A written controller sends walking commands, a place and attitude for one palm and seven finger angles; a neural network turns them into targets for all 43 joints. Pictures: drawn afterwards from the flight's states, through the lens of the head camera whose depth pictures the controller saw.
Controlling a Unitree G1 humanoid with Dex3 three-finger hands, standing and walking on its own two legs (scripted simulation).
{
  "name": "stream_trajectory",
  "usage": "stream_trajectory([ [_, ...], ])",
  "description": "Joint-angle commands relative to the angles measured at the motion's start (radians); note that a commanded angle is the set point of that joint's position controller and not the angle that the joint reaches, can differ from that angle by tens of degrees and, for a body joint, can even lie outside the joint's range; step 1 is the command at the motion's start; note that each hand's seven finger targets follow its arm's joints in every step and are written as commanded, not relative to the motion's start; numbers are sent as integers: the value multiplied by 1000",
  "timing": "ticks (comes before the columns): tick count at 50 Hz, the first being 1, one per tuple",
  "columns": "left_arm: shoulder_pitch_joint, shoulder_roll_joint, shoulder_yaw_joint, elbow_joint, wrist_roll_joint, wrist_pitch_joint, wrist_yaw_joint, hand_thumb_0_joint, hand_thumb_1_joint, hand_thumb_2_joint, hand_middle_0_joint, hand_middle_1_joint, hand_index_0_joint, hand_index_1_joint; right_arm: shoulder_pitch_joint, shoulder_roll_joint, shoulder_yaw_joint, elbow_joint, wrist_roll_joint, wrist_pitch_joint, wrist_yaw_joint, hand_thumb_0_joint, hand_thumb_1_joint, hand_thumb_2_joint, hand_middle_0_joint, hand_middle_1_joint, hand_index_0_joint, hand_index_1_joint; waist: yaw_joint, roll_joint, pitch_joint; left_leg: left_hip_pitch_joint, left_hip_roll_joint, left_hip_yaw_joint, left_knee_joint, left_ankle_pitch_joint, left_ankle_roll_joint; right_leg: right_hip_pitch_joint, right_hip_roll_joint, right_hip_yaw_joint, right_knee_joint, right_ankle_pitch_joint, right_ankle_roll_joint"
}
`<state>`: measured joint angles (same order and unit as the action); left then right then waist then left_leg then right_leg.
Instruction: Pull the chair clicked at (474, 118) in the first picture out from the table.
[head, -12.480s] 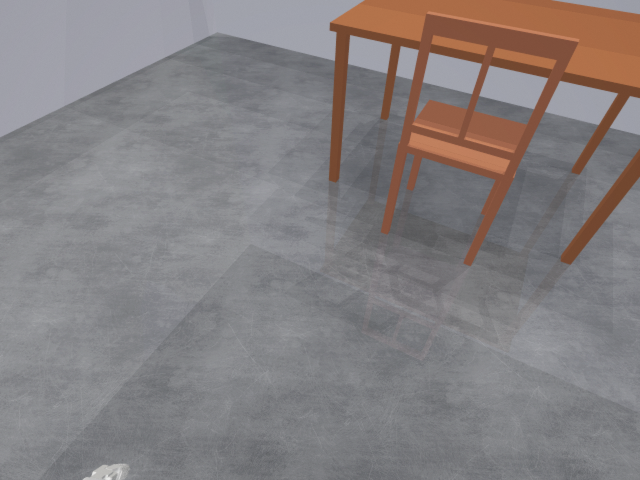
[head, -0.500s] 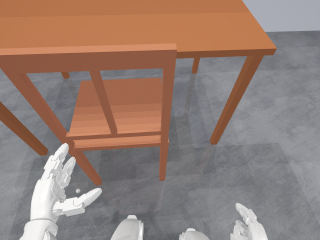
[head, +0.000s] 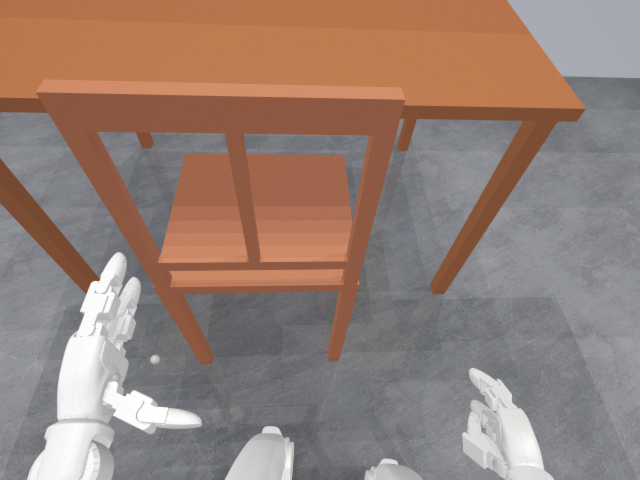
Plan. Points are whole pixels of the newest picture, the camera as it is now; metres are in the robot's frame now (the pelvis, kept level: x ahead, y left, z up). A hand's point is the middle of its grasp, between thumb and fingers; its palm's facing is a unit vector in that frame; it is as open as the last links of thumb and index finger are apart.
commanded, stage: raise the hand toward the chair's back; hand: left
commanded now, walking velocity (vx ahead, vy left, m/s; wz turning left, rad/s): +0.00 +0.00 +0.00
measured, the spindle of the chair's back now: (246, 205) +0.49 +0.15 +0.01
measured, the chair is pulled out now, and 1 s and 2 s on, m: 0.00 0.00 0.00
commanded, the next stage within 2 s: aim the fingers beside a spindle in 0.74 s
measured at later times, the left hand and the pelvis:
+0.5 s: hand (157, 354) +0.24 +0.20 +0.05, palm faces +0.11 -0.99 -0.04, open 16.9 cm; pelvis +0.00 +0.00 +0.01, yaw +0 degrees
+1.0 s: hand (179, 340) +0.26 +0.18 +0.05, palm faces +0.12 -0.99 -0.04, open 17.0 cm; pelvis +0.01 -0.02 +0.00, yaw +0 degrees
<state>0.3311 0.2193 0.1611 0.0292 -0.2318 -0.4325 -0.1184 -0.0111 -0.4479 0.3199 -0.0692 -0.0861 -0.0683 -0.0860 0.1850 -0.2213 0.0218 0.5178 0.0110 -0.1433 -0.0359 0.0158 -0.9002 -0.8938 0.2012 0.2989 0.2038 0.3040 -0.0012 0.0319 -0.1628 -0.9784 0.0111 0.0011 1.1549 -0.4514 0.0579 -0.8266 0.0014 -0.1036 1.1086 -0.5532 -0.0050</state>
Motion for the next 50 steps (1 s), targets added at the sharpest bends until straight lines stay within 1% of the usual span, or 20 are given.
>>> stream_trajectory([
  [1,-71,141,68,-203,-26,-22,-47,0,-500,300,-60,-80,-60,-80,-3,-164,-65,-146,8,-36,-27,0,-900,-900,200,300,200,300,-10,48,-219,333,16,-99,-237,99,-40,13,35,16,-170,133,-25],
  [2,-71,147,80,-239,-30,-23,-43,0,-500,300,-60,-80,-60,-80,-4,-161,-63,-153,9,-37,-28,0,-900,-900,200,300,200,300,1,74,-245,361,18,-101,-248,115,-44,25,33,15,-171,139,-26],
  [6,-90,173,120,-293,-29,-60,18,0,-500,300,-60,-80,-60,-80,-12,-144,-56,-136,2,-42,-28,0,-900,-900,200,300,200,300,5,103,-223,391,25,-117,-265,129,-51,10,36,9,-168,142,-29],
  [9,-116,136,86,-217,-13,-73,31,0,-500,300,-60,-80,-60,-80,-12,-147,-51,-119,-4,-42,-20,0,-900,-900,200,300,200,300,-20,96,-163,352,24,-124,-265,64,-52,-35,33,5,-162,112,-26],
  [11,-121,124,71,-133,-10,-56,13,0,-500,300,-60,-80,-60,-80,-13,-158,-51,-114,0,-39,-19,0,-900,-900,200,300,200,300,-33,57,-113,306,21,-125,-268,-3,-48,-51,34,8,-171,82,-23],
  [15,-114,124,56,-108,-33,-9,-50,0,-500,300,-60,-80,-60,-80,-6,-175,-55,-134,15,-40,-24,0,-900,-900,200,300,200,300,-19,43,-153,307,12,-113,-288,-26,-43,12,31,15,-200,73,-23],
  [16,-95,137,72,-115,-40,-1,-56,0,-500,300,-60,-80,-60,-80,-4,-176,-58,-138,18,-42,-27,0,-900,-900,200,300,200,300,-15,14,-182,317,13,-107,-284,6,-39,37,34,18,-209,88,-22],
  [18,-94,158,94,-179,-50,-2,-52,0,-500,300,-60,-80,-60,-80,2,-172,-60,-144,17,-46,-30,0,-900,-900,200,300,200,300,-4,39,-229,356,12,-98,-280,76,-39,64,32,19,-212,125,-22],
  [20,-94,164,107,-215,-49,-22,-28,0,-500,300,-60,-80,-60,-80,0,-161,-59,-138,13,-52,-30,0,-900,-900,200,300,200,300,1,54,-213,361,13,-93,-277,101,-41,62,32,18,-210,132,-23],
  [21,-93,185,131,-210,-46,-33,-8,0,-500,300,-60,-80,-60,-80,-1,-161,-57,-130,9,-51,-30,0,-900,-900,200,300,200,300,1,34,-200,340,15,-93,-273,91,-39,58,34,19,-207,125,-23],
  [26,-125,158,113,-150,-17,-82,32,0,-500,300,-60,-80,-60,-80,0,-159,-58,-105,-2,-55,-17,0,-900,-900,200,300,200,300,-19,49,-136,294,12,-89,-244,74,-40,-2,31,22,-184,114,-24],
  [27,-126,135,90,-135,-14,-82,24,0,-500,300,-60,-80,-60,-80,-1,-160,-59,-107,0,-54,-14,0,-900,-900,200,300,200,300,-25,54,-142,297,11,-85,-237,74,-40,-8,29,23,-182,115,-23],
  [30,-111,127,70,-125,-25,-63,-16,0,-500,300,-60,-80,-60,-80,5,-167,-62,-116,6,-53,-14,0,-900,-900,200,300,200,300,-21,51,-178,305,8,-72,-229,96,-36,27,27,33,-197,133,-22],
  [33,-92,151,83,-160,-39,-38,-41,0,-500,300,-60,-80,-60,-80,6,-168,-65,-126,12,-50,-19,0,-900,-900,200,300,200,300,-11,40,-226,327,7,-66,-231,140,-31,76,29,40,-210,169,-20],
  [36,-92,174,112,-192,-42,-39,-27,0,-500,300,-60,-80,-60,-80,6,-161,-64,-123,10,-49,-26,0,-900,-900,200,300,200,300,-10,29,-228,337,8,-60,-222,184,-28,93,30,41,-213,208,-18],
  [39,-119,150,108,-190,-39,-57,-3,0,-500,300,-60,-80,-60,-80,3,-150,-61,-113,6,-49,-23,0,-900,-900,200,300,200,300,-19,36,-187,326,7,-60,-213,188,-30,63,28,37,-203,213,-17],
  [41,-125,148,114,-155,-38,-67,5,0,-500,300,-60,-80,-60,-80,2,-152,-61,-103,3,-49,-21,0,-900,-900,200,300,200,300,-22,10,-170,296,6,-59,-197,183,-29,56,29,42,-199,213,-17],
  [44,-129,114,79,-107,-30,-67,-13,0,-500,300,-60,-80,-60,-80,3,-155,-63,-103,2,-46,-15,0,-900,-900,200,300,200,300,-30,15,-169,282,3,-52,-182,172,-30,36,25,45,-189,215,-15],
  [47,-140,96,38,-98,-28,-56,-42,0,-500,300,-60,-80,-60,-80,9,-160,-64,-110,6,-46,-13,0,-900,-900,200,300,200,300,-34,17,-197,286,2,-49,-170,185,-26,46,23,54,-186,236,-14],
  [50,-207,114,37,-125,-24,-55,-43,0,-500,300,-60,-80,-60,-80,9,-162,-65,-110,5,-44,-18,0,-900,-900,200,300,200,300,-36,22,-226,292,2,-50,-163,190,-24,47,20,60,-182,240,-13],
])
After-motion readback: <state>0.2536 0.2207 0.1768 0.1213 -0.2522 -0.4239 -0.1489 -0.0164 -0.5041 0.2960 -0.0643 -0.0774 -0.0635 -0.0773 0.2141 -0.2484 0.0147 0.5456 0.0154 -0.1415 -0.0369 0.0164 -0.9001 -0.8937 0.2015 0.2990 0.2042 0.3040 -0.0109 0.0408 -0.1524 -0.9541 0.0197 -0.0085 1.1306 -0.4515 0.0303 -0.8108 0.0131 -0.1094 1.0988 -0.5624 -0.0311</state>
